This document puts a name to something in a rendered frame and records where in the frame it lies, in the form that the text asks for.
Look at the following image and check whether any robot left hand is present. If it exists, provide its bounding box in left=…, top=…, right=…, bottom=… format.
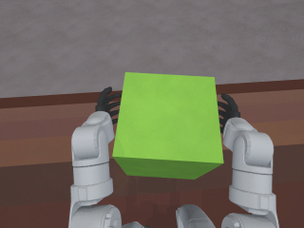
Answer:
left=95, top=86, right=123, bottom=124

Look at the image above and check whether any robot left forearm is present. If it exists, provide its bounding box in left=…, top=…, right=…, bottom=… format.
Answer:
left=68, top=111, right=115, bottom=228

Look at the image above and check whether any right robot upper arm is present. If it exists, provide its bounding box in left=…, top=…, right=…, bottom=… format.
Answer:
left=221, top=213, right=276, bottom=228

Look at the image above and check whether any robot right thigh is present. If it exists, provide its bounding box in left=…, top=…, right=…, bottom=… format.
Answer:
left=176, top=204, right=216, bottom=228

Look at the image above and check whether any robot right hand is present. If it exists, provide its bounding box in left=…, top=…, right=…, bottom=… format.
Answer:
left=217, top=93, right=240, bottom=134

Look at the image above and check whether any robot right forearm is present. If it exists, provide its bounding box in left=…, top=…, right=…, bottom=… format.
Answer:
left=222, top=117, right=279, bottom=228

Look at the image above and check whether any carton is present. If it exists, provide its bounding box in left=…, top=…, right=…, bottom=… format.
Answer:
left=112, top=72, right=224, bottom=180

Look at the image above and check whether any left robot upper arm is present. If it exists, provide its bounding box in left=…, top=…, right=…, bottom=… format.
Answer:
left=69, top=204, right=122, bottom=228

